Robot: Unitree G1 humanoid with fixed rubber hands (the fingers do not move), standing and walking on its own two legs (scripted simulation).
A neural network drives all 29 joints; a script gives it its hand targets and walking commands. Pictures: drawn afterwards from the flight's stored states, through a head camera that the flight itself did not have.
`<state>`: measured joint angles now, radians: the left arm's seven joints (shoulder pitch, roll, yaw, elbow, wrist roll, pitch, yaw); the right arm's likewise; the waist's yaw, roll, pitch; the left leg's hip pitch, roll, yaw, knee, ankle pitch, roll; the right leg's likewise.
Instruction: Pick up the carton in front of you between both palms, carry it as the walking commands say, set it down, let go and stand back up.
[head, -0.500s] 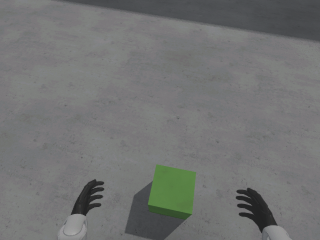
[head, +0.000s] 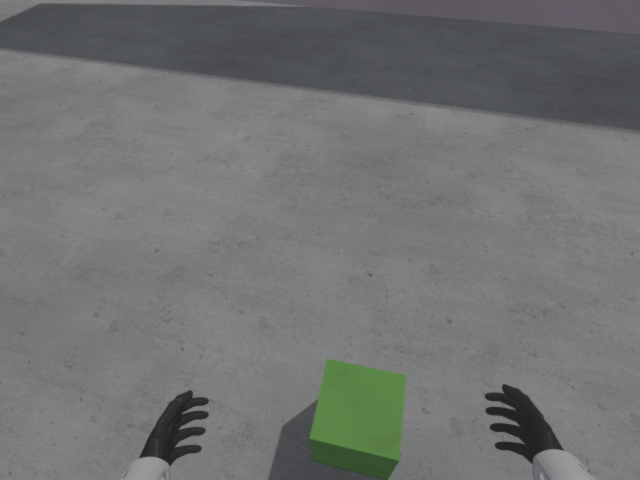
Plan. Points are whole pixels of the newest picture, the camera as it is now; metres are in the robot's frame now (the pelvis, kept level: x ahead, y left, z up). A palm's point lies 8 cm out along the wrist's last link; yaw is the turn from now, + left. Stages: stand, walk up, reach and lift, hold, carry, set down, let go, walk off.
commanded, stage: let go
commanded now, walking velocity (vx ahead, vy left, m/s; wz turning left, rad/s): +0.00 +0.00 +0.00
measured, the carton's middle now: (357, 420) +0.36 -0.05 -0.65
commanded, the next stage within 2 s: stand in 0.02 s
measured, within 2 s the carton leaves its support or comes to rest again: neither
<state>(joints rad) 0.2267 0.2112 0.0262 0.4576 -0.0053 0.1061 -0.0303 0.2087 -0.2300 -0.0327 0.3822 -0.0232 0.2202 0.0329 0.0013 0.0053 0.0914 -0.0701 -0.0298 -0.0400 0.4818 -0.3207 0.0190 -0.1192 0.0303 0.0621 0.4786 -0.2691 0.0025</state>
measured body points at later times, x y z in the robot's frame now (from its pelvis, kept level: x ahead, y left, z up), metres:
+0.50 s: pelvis +0.01 -0.02 +0.00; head +0.01 -0.03 +0.45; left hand +0.13 +0.28 -0.09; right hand +0.16 -0.30 -0.10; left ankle -0.03 +0.11 -0.74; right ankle +0.00 -0.12 -0.74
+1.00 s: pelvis +0.00 -0.02 +0.01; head +0.00 -0.03 +0.46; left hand +0.10 +0.29 -0.10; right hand +0.13 -0.32 -0.11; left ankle -0.03 +0.11 -0.74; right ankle +0.00 -0.12 -0.74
